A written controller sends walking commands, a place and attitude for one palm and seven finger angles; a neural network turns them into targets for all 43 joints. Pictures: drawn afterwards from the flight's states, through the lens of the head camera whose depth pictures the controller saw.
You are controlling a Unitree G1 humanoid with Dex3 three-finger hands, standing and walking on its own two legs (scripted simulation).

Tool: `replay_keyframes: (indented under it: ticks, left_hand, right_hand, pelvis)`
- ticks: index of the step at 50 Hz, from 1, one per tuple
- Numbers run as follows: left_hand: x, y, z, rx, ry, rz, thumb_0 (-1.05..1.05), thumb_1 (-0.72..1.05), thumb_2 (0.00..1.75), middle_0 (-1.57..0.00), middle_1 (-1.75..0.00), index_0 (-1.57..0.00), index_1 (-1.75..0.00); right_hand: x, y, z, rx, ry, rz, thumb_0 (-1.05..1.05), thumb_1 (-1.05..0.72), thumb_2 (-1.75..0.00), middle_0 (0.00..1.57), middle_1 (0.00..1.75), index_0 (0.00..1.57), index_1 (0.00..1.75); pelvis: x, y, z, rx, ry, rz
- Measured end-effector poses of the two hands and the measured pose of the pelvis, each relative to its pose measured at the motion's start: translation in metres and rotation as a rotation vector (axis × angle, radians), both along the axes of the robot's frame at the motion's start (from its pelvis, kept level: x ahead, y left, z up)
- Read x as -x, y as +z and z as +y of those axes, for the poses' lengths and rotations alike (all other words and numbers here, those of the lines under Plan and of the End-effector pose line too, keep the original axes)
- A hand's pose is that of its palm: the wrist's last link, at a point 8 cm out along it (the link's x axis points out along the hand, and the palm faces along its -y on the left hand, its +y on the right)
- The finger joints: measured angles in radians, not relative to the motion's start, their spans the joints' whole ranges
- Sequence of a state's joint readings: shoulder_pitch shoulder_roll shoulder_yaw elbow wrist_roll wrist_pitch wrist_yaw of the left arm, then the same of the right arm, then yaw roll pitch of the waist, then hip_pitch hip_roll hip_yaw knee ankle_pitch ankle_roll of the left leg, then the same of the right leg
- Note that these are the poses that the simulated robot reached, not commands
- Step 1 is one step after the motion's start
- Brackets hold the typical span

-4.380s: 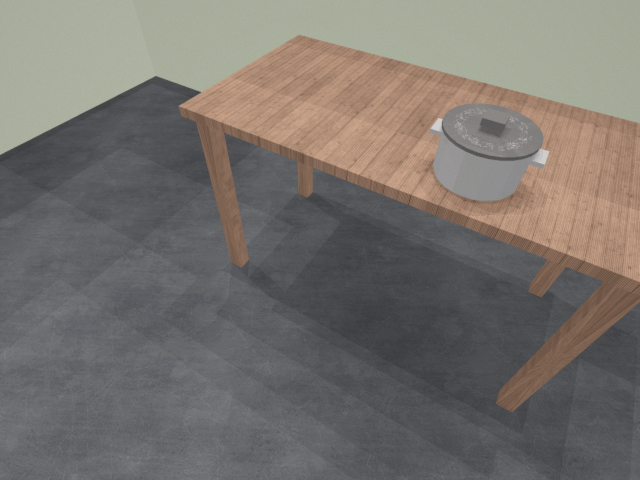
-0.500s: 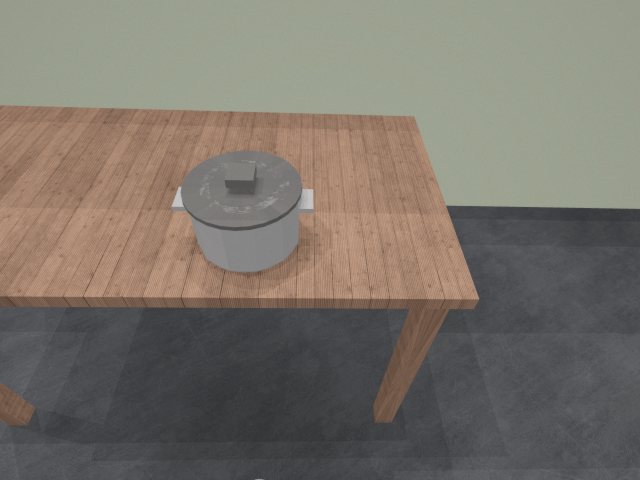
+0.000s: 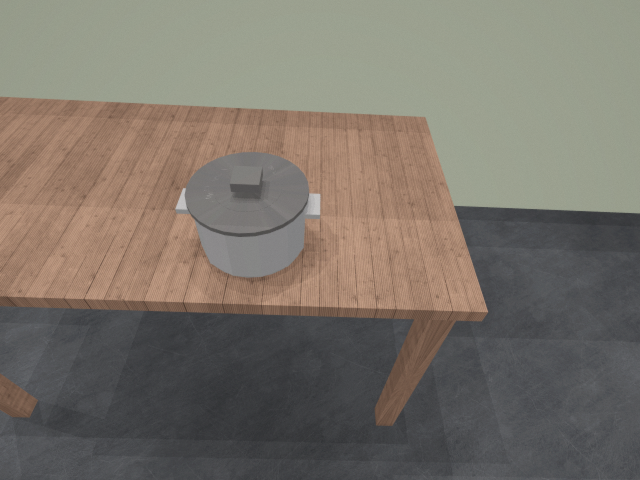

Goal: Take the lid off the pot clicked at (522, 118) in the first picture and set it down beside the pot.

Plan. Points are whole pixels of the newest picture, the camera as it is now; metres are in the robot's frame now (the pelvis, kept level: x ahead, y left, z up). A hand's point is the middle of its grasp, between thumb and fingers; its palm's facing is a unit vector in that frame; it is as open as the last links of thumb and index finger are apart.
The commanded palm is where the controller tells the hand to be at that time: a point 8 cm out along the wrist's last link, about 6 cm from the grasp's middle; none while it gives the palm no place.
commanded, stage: look again from close up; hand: left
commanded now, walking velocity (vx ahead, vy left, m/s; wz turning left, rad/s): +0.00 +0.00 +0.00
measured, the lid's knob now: (246, 179) +0.53 +0.16 +0.07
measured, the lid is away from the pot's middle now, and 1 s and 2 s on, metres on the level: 0.00 0.00 0.00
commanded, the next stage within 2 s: lift the closed hand beside the body in 1.10 s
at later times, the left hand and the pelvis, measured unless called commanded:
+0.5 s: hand out of the picture +0.07 +0.17 -0.17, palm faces +0.01 -0.98 -0.17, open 7.4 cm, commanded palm none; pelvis +0.07 +0.00 +0.00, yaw -1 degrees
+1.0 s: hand out of the picture +0.09 +0.16 -0.17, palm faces +0.01 -0.98 -0.19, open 7.4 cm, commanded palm none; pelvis +0.09 -0.01 +0.01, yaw -1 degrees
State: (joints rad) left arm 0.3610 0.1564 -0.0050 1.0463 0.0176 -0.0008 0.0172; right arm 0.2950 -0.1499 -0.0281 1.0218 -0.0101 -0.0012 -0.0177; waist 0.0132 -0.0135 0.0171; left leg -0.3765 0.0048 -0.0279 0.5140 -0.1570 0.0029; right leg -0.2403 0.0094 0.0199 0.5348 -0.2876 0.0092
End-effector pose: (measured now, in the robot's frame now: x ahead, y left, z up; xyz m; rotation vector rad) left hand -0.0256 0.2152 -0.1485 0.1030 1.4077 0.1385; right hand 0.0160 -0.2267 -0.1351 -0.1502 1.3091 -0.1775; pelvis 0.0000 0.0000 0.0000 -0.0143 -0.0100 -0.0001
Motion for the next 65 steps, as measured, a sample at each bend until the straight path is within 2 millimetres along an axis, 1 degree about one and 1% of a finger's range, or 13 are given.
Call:
replay_keyframes:
  ticks: [7, 13, 18, 26, 33, 38, 44, 50, 61, 62, 63, 65]
  left_hand:
    - [-0.022, 0.002, 0.004, -0.008, -0.005, 0.001, 0.0, 0.91, 0.9, -0.2, -0.3, -0.2, -0.3]
    - [-0.044, 0.005, 0.005, -0.016, -0.013, 0.005, 0.0, 0.91, 0.9, -0.2, -0.3, -0.2, -0.3]
    - [-0.064, 0.005, 0.004, -0.019, -0.022, 0.001, 0.0, 0.91, 0.9, -0.2, -0.3, -0.2, -0.3]
    - [-0.098, 0.005, 0.002, -0.022, -0.036, -0.033, 0.0, 0.91, 0.9, -0.2, -0.3, -0.2, -0.3]
    - [-0.115, 0.007, 0.004, -0.036, -0.042, -0.055, 0.01, 0.91, 0.9, -0.2, -0.3, -0.2, -0.3]
    - [-0.12, 0.009, 0.004, -0.04, -0.042, -0.061, 0.01, 0.91, 0.9, -0.2, -0.3, -0.2, -0.3]
    - [-0.118, 0.009, 0.001, -0.038, -0.038, -0.052, 0.0, 0.91, 0.9, -0.2, -0.3, -0.2, -0.3]
    - [-0.111, 0.009, -0.001, -0.033, -0.032, -0.033, 0.0, 0.91, 0.9, -0.2, -0.3, -0.2, -0.3]
    - [-0.097, 0.008, -0.004, -0.03, -0.026, -0.004, 0.0, 0.91, 0.9, -0.2, -0.3, -0.2, -0.3]
    - [-0.105, 0.012, -0.002, -0.034, 0.008, -0.049, 0.01, 0.91, 0.9, -0.2, -0.3, -0.2, -0.3]
    - [-0.12, 0.022, 0.003, -0.061, 0.019, -0.146, 0.01, 0.91, 0.9, -0.21, -0.3, -0.21, -0.3]
    - [-0.154, 0.053, 0.013, -0.134, 0.013, -0.356, 0.02, 0.93, 0.9, -0.23, -0.33, -0.23, -0.32]
  right_hand:
    - [-0.004, -0.001, 0.005, -0.01, -0.01, 0.047, 0.01, -0.93, -0.89, 0.2, 0.3, 0.2, 0.3]
    - [-0.015, 0.0, 0.007, -0.019, -0.018, 0.076, 0.01, -0.93, -0.89, 0.2, 0.3, 0.2, 0.3]
    - [-0.029, -0.001, 0.006, -0.017, -0.023, 0.077, 0.01, -0.93, -0.89, 0.2, 0.3, 0.2, 0.3]
    - [-0.059, 0.0, 0.0, -0.005, -0.021, 0.048, 0.01, -0.93, -0.89, 0.2, 0.3, 0.2, 0.3]
    - [-0.081, 0.001, -0.004, -0.002, -0.012, 0.019, 0.01, -0.93, -0.89, 0.2, 0.3, 0.2, 0.3]
    - [-0.091, 0.002, -0.006, -0.003, -0.006, 0.009, 0.01, -0.93, -0.89, 0.2, 0.3, 0.2, 0.3]
    - [-0.094, 0.002, -0.007, -0.004, 0.001, 0.015, 0.01, -0.93, -0.89, 0.2, 0.3, 0.2, 0.3]
    - [-0.092, 0.002, -0.008, -0.003, 0.001, 0.03, 0.01, -0.92, -0.89, 0.2, 0.3, 0.2, 0.3]
    - [-0.08, 0.002, -0.007, -0.002, 0.002, 0.063, 0.01, -0.92, -0.89, 0.2, 0.3, 0.2, 0.3]
    - [-0.082, 0.002, -0.008, -0.001, 0.007, 0.038, 0.01, -0.92, -0.89, 0.2, 0.3, 0.2, 0.3]
    - [-0.087, 0.004, -0.009, 0.009, 0.02, -0.012, 0.01, -0.92, -0.89, 0.2, 0.3, 0.2, 0.3]
    - [-0.104, 0.01, -0.009, 0.024, 0.054, -0.137, 0.01, -0.92, -0.89, 0.2, 0.3, 0.2, 0.3]
  pelvis:
    - [-0.018, 0.002, 0.001, -0.002, 0.001, 0.016]
    - [-0.036, 0.003, 0.001, -0.008, -0.003, 0.026]
    - [-0.05, 0.004, 0.0, -0.013, -0.008, 0.024]
    - [-0.068, 0.004, -0.001, -0.018, -0.012, 0.016]
    - [-0.077, 0.005, -0.004, -0.022, -0.014, 0.014]
    - [-0.082, 0.006, -0.005, -0.023, -0.013, 0.013]
    - [-0.085, 0.007, -0.007, -0.023, -0.01, 0.013]
    - [-0.086, 0.007, -0.008, -0.023, -0.009, 0.012]
    - [-0.084, 0.007, -0.008, -0.016, -0.007, 0.013]
    - [-0.082, 0.006, -0.006, -0.01, -0.008, 0.013]
    - [-0.08, 0.006, -0.005, -0.01, -0.01, 0.01]
    - [-0.076, 0.006, -0.004, -0.019, -0.002, 0.001]
